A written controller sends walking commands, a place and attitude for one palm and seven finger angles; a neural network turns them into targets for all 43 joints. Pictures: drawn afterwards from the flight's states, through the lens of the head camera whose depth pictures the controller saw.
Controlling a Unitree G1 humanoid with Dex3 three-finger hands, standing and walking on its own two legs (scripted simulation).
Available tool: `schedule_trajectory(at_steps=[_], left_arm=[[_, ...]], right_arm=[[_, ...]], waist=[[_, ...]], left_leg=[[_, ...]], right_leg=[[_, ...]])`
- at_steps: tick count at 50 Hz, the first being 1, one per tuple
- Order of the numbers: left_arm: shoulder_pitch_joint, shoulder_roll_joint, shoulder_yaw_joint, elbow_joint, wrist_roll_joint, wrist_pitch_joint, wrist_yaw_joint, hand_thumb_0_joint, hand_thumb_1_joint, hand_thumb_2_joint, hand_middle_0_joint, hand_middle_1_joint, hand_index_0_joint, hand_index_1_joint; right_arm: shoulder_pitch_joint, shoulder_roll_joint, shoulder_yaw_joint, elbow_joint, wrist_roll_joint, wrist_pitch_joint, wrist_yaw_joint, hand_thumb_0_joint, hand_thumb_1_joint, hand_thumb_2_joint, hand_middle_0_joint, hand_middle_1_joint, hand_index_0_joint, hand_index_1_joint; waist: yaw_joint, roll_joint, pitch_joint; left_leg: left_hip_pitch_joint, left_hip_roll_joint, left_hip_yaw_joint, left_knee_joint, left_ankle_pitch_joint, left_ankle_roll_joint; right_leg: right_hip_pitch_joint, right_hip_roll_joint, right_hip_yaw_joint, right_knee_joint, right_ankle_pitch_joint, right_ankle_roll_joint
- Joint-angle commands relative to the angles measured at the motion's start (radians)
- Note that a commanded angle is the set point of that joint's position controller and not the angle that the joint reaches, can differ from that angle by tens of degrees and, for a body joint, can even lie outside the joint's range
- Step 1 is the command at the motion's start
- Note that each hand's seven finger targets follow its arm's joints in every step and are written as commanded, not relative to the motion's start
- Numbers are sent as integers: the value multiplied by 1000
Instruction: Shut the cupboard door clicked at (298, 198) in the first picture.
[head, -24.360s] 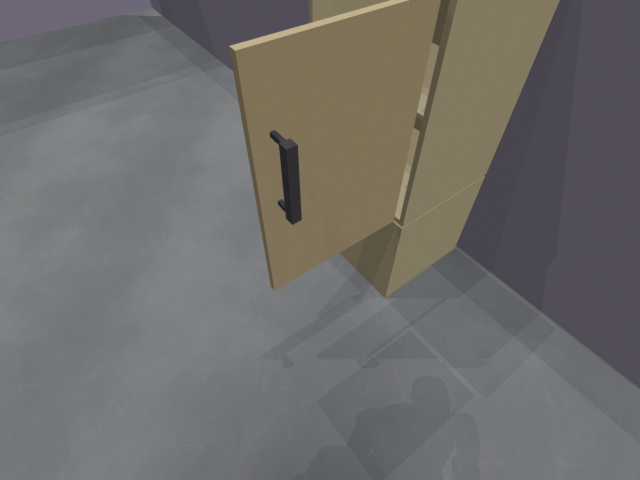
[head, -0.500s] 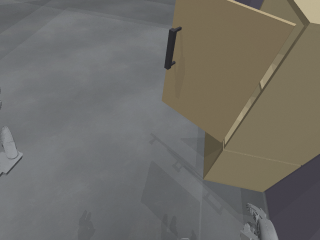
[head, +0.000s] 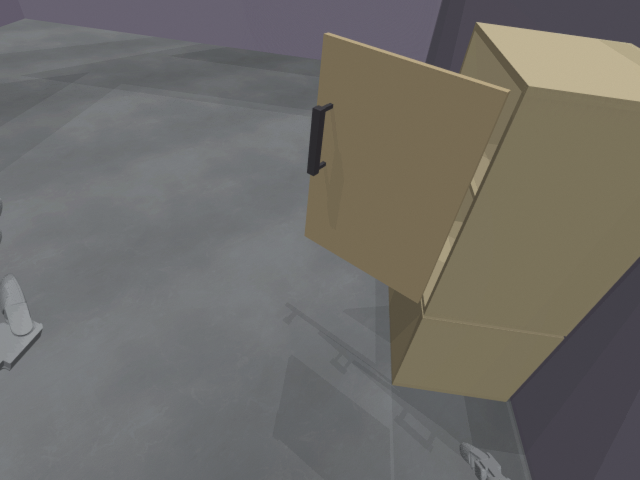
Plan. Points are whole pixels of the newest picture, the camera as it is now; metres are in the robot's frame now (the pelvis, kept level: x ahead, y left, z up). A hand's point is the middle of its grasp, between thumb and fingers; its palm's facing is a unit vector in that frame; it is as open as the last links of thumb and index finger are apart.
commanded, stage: stop stepping back and stand still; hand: left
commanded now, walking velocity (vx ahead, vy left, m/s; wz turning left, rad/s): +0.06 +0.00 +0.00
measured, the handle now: (320, 139) +0.89 +0.01 +0.02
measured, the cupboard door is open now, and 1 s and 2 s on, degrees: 59 59 59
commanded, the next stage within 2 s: let the arm hang, fingers relaxed in 0.22 s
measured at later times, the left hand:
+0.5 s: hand (118, 458) +0.18 +0.25 -0.08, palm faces +0.03 -0.94 -0.34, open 7.4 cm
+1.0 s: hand out of the picture -0.01 +0.26 -0.16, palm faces +0.01 -0.96 -0.27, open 7.3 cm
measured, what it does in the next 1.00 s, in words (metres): steps on the spot: right foot, then left foot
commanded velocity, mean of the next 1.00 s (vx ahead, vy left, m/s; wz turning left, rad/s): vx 0.01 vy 0.01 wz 0.00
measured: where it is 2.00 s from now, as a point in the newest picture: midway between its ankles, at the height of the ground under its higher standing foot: outside the picture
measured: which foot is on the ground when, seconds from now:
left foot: down 0.00-0.06, up 0.08-0.28, down 0.30-1.00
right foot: up 0.00-0.02, down 0.04-1.00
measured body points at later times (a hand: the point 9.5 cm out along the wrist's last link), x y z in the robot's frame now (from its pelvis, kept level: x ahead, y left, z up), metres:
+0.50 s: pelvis +0.00 +0.04 -0.01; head +0.01 +0.02 +0.44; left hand +0.18 +0.30 -0.06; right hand +0.16 -0.22 -0.12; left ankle +0.05 +0.13 -0.74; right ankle +0.00 -0.09 -0.74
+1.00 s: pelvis +0.01 +0.04 +0.01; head +0.01 +0.04 +0.46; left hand -0.01 +0.31 -0.14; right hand +0.03 -0.21 -0.15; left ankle +0.05 +0.13 -0.74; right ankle +0.00 -0.09 -0.74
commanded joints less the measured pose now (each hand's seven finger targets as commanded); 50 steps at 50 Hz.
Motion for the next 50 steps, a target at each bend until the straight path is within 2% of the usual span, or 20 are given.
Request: schedule_trajectory(at_steps=[1, 2, 3, 4, 6, 12, 15, 16, 17, 18, 20, 22, 25, 26, 30, 34, 36, 40, 46, 50], left_arm=[[-21, 187, 108, -227, 12, -59, 13, 0, 900, 900, -200, -300, -200, -300], [-30, 207, 131, -197, 11, -57, 17, 0, 900, 900, -200, -300, -200, -300], [-103, 227, 130, -212, 2, -70, 23, 0, 900, 900, -200, -300, -200, -300], [-134, 213, 119, -184, 2, -74, 30, 0, 900, 900, -200, -300, -200, -300], [-73, 185, 106, -122, 1, -75, 31, 0, 900, 900, -200, -300, -200, -300], [-145, 177, 69, -157, 1, -92, 26, 0, 900, 900, -200, -300, -200, -300], [-120, 175, 75, -204, 1, -103, 21, 0, 900, 900, -200, -300, -200, -300], [-60, -34, -349, 578, 88, 59, -139, 0, 900, 900, -200, -300, -200, -300], [-65, -69, -317, 599, 70, 151, -156, 0, 900, 900, -200, -300, -200, -300], [-65, -81, -312, 594, 60, 172, -159, 0, 900, 900, -200, -300, -200, -300], [-146, -73, -330, 679, 59, 163, -164, 0, 900, 900, -200, -300, -200, -300], [-177, -29, -336, 791, 61, 150, -169, 0, 900, 900, -200, -300, -200, -300], [-216, 22, -344, 981, 59, 129, -165, 0, 900, 900, -200, -300, -200, -300], [-243, 16, -355, 1035, 55, 132, -163, 0, 900, 900, -200, -300, -200, -300], [-239, -27, -384, 1219, 46, 149, -155, 0, 900, 900, -200, -300, -200, -300], [-201, -55, -378, 1355, 48, 149, -153, 0, 900, 900, -200, -300, -200, -300], [-194, -52, -383, 1408, 46, 149, -155, 0, 900, 900, -200, -300, -200, -300], [-200, -51, -391, 1490, 46, 141, -155, 0, 900, 900, -200, -300, -200, -300], [-203, -49, -395, 1561, 45, 138, -151, 0, 900, 900, -200, -300, -200, -300], [-205, -47, -396, 1582, 44, 139, -148, 0, 900, 900, -200, -300, -200, -300]], right_arm=[[-147, -159, -66, -162, -6, -32, -10, 0, -900, -900, 200, 300, 200, 300], [-138, -160, -70, -155, -12, -20, -7, 0, -900, -900, 200, 300, 200, 300], [-144, -159, -65, -145, -13, -17, -6, 0, -900, -900, 200, 300, 200, 300], [-143, -160, -76, -138, 2, -26, -7, 0, -900, -900, 200, 300, 200, 300], [-126, -166, -81, -136, 9, -24, -13, 0, -900, -900, 200, 300, 200, 300], [-164, -163, -70, -131, 4, -33, -36, 0, -900, -900, 200, 300, 200, 300], [-164, -191, -79, -150, 12, -49, -40, 0, -900, -900, 200, 300, 200, 300], [-180, -392, -126, 36, -12, -90, 57, 0, -900, -900, 200, 300, 200, 300], [-144, -321, -118, 30, -3, -21, 56, 0, -900, -900, 200, 300, 200, 300], [-140, -292, -99, 15, 2, 1, 47, 0, -900, -900, 200, 300, 200, 300], [-142, -295, -92, 26, -13, 16, 49, 0, -900, -900, 200, 300, 200, 300], [-144, -293, -84, 30, -18, 28, 48, 0, -900, -900, 200, 300, 200, 300], [-143, -291, -86, 69, -16, 43, 52, 0, -900, -900, 200, 300, 200, 300], [-136, -285, -83, 93, -17, 52, 51, 0, -900, -900, 200, 300, 200, 300], [-147, -227, -59, 168, -16, 77, 50, 0, -900, -900, 200, 300, 200, 300], [-111, -195, -64, 234, -15, 88, 38, 0, -900, -900, 200, 300, 200, 300], [-99, -197, -67, 265, -12, 90, 35, 0, -900, -900, 200, 300, 200, 300], [-62, -216, -76, 317, -5, 86, 29, 0, -900, -900, 200, 300, 200, 300], [-38, -228, -81, 381, -4, 85, 26, 0, -900, -900, 200, 300, 200, 300], [-41, -222, -79, 410, -5, 85, 26, 0, -900, -900, 200, 300, 200, 300]], waist=[[32, 144, 51], [34, 23, 59], [38, -50, 63], [41, -59, 19], [33, -26, 30], [33, -15, 78], [48, 163, 40], [11, 200, 103], [34, 190, 15], [46, 214, 39], [48, 105, 25], [58, -56, 0], [37, -168, -91], [27, -147, -80], [34, 160, -3], [35, 241, 38], [39, 243, 59], [32, 89, 76], [28, -4, 133], [32, 12, 145]], left_leg=[[-212, 29, -12, -32, -337, 9], [-226, -6, 16, 177, -226, -4], [-255, -15, 24, 306, -169, -10], [-269, -15, -4, 397, -195, -17], [-266, 4, -31, 422, -144, -19], [74, -11, 47, -9, -28, 6], [146, 99, -111, -153, 71, 51], [26, 159, -164, -13, 444, 69], [16, 148, -142, -46, 554, 74], [-11, 147, -124, -64, 543, 73], [-45, 171, -184, -100, 376, 87], [-23, 144, -182, -87, 334, 83], [78, 45, -76, -6, 295, 31], [116, 37, -74, -20, 260, 26], [116, 52, -91, -131, 148, 30], [109, 52, -93, -178, 16, 28], [103, 57, -102, -208, -34, 30], [145, 71, -106, -214, 9, 36], [164, 75, -95, -239, -10, 39], [167, 73, -88, -251, -13, 38]], right_leg=[[148, -117, 173, -297, -78, -83], [83, -266, 397, -410, -162, -150], [88, -370, 494, -466, -80, -195], [120, -382, 511, -438, -48, -202], [100, -351, 435, -402, -11, -190], [-66, -232, 190, -338, -1, -98], [-36, -105, 126, -182, 137, -8], [-106, -151, 41, 5, 350, 6], [-9, -125, 70, -3, 251, 9], [4, -108, 45, 6, 166, 15], [-4, -93, 48, 31, 50, 4], [64, -107, 70, -62, 169, -11], [104, -188, 159, -142, 425, -49], [69, -195, 164, -156, 392, -58], [65, -150, 142, -210, 198, -28], [80, -147, 132, -274, 178, -40], [85, -143, 129, -290, 172, -43], [80, -150, 130, -320, 188, -42], [48, -155, 134, -346, 154, -39], [46, -158, 137, -349, 147, -39]])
